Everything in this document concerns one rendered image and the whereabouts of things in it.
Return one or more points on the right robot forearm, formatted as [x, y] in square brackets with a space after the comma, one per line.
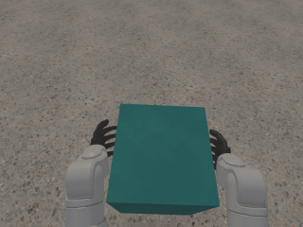
[245, 192]

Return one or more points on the carton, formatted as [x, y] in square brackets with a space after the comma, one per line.
[162, 161]

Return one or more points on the left robot hand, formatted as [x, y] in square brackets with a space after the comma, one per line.
[100, 139]

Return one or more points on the right robot hand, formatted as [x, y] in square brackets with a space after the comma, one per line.
[220, 144]

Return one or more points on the left robot forearm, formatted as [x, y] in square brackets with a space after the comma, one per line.
[84, 189]

